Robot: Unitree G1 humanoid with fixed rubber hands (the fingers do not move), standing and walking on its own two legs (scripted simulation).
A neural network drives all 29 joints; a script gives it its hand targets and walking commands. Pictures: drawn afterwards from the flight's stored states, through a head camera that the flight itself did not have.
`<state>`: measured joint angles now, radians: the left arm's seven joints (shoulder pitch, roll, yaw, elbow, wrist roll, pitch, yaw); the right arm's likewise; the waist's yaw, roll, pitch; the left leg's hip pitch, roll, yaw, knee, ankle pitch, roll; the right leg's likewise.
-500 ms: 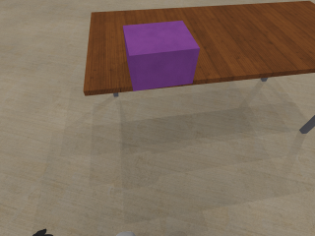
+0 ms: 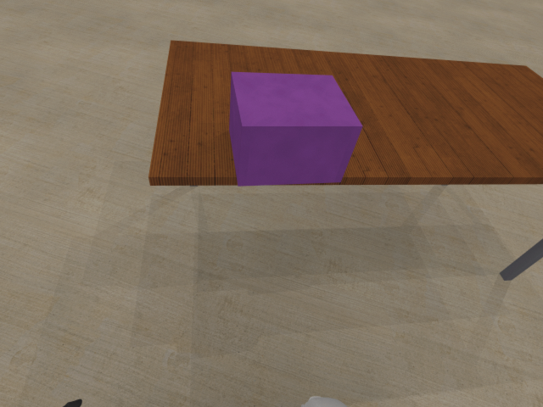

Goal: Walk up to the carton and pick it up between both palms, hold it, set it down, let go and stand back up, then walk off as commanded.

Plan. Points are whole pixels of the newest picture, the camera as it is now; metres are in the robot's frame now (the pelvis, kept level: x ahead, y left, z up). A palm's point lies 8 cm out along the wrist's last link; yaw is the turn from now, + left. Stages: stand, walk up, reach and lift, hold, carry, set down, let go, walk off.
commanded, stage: walk up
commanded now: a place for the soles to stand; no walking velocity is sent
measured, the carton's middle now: (287, 128) +0.71 -0.02 +0.01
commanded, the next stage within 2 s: none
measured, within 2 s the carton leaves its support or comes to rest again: neither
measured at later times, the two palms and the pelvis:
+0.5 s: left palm (120, 404) +0.15 +0.22 -0.07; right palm out of the picture +0.08 -0.46 -0.08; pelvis +0.06 -0.12 +0.01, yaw -2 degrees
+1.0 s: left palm (118, 383) +0.19 +0.24 -0.13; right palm out of the picture +0.14 -0.43 -0.02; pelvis +0.12 -0.08 +0.01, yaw +3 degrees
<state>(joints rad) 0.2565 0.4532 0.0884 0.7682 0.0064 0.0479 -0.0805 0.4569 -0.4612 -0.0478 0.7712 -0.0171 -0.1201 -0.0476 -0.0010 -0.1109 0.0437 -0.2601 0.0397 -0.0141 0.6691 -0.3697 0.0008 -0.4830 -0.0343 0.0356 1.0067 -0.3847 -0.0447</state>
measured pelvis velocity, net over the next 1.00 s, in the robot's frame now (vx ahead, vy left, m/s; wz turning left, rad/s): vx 0.12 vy -0.08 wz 0.05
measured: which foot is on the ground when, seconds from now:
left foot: down 0.00-0.18, up 0.20-0.72, down 0.74-1.00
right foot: up 0.00-0.16, down 0.18-0.76, up 0.78-1.00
